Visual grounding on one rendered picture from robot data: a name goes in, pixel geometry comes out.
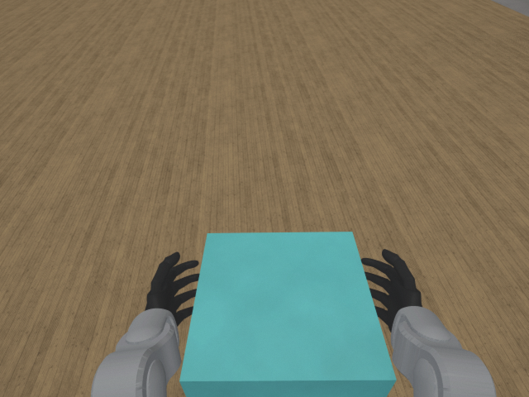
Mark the robot right hand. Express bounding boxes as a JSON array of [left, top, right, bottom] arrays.
[[361, 249, 422, 332]]

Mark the robot right forearm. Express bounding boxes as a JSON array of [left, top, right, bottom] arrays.
[[391, 306, 497, 397]]

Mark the robot left forearm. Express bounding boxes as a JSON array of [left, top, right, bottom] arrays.
[[91, 309, 181, 397]]

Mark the robot left hand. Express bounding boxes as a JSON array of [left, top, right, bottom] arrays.
[[145, 252, 199, 326]]

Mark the carton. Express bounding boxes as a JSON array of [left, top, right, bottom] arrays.
[[179, 232, 397, 397]]

